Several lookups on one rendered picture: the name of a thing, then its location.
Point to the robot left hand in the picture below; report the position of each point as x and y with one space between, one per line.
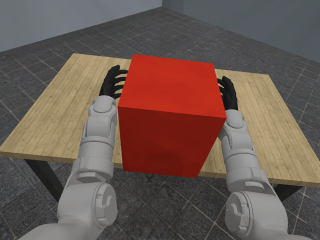
108 87

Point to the left robot upper arm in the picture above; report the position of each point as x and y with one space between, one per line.
84 211

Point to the table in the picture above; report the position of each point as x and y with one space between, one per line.
52 128

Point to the robot right hand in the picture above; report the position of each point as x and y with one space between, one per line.
229 98

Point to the robot left forearm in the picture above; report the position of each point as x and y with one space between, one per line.
94 161

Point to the robot right forearm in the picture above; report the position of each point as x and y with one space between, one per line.
240 158

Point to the right robot upper arm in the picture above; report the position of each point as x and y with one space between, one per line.
257 216

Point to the carton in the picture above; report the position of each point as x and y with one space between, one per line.
170 114

